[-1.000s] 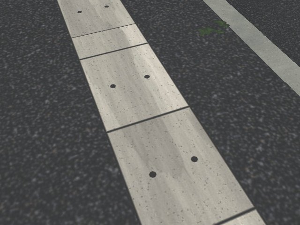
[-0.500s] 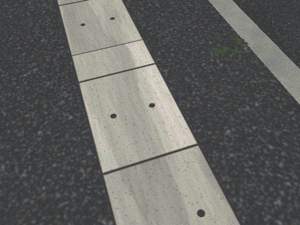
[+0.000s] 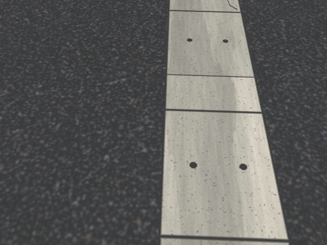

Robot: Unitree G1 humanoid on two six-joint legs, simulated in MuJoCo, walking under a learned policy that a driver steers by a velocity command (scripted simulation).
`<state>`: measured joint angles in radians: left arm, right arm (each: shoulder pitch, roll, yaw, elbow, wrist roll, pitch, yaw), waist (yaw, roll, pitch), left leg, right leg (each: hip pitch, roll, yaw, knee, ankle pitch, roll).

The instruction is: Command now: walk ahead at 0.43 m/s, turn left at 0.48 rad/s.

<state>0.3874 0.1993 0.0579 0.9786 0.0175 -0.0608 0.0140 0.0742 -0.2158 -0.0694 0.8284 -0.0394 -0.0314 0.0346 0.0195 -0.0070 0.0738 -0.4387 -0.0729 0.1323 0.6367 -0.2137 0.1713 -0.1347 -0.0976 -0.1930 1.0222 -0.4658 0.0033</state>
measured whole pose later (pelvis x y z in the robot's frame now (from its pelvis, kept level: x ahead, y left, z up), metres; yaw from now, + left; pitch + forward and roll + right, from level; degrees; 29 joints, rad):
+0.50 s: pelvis +0.18 -0.01 +0.02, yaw +6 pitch -1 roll +1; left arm 0.20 0.19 0.03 0.91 0.02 -0.03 0.03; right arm 0.30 -0.20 -0.02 0.98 -0.01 -0.04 -0.04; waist -0.02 -0.01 0.06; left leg -0.06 -0.12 0.01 0.47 -0.37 0.10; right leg -0.33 0.00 -0.06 0.51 -0.15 -0.06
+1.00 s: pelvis +0.19 +0.01 +0.03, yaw +5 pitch -2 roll +0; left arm 0.26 0.19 0.01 1.08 0.01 0.00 0.02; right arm 0.32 -0.16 0.01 1.12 -0.01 -0.02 -0.04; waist 0.01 -0.02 0.02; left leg -0.10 -0.03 -0.02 0.38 -0.26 0.02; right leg -0.22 0.00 -0.04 0.38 -0.13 -0.02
